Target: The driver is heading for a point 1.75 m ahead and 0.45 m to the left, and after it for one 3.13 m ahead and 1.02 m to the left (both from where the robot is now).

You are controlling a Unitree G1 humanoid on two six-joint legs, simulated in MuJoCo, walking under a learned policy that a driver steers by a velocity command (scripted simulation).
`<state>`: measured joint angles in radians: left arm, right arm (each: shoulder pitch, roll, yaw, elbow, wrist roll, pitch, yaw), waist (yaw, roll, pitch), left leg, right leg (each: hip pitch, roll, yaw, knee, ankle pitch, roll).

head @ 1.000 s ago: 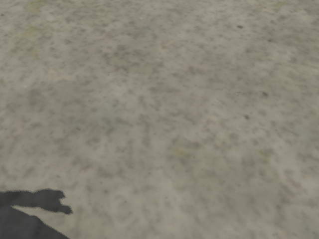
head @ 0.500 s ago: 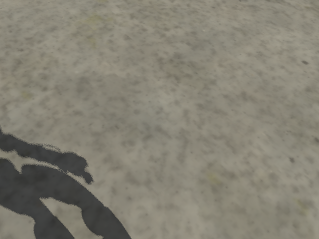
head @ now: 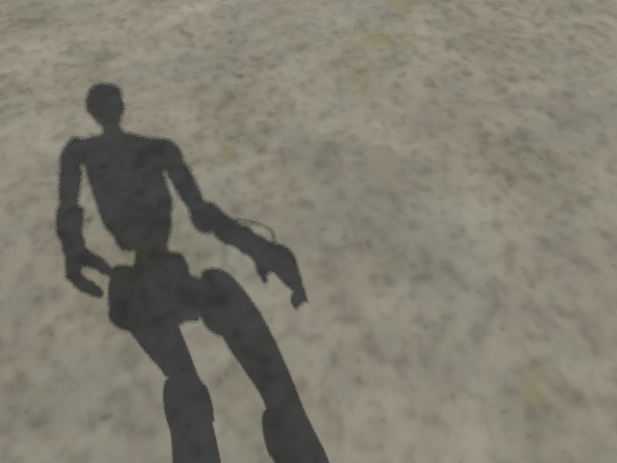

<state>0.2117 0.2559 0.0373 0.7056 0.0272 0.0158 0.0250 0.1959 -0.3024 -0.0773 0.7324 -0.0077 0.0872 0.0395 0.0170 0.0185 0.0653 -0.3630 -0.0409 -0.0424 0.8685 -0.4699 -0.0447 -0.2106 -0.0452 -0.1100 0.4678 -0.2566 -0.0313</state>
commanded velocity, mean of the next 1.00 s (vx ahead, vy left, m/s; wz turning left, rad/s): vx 0.10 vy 0.00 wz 0.09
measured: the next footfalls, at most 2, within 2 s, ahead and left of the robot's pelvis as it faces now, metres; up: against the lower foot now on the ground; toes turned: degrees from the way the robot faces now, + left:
left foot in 0.10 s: +0.02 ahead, +0.11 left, +0.00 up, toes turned +0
right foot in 0.44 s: +0.02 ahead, -0.10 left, +0.00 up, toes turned +3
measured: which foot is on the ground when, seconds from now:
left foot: up 0.00-0.08, down 0.10-1.00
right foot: down 0.00-0.10, up 0.12-0.42, down 0.44-0.90, up 0.92-1.00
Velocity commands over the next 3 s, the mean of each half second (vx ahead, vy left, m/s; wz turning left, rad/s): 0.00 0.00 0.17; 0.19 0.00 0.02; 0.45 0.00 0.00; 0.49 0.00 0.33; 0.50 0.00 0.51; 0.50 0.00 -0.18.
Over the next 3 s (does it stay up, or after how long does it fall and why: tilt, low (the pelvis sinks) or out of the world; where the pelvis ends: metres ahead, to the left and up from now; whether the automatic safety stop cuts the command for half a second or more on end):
stays up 1.08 0.29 -0.01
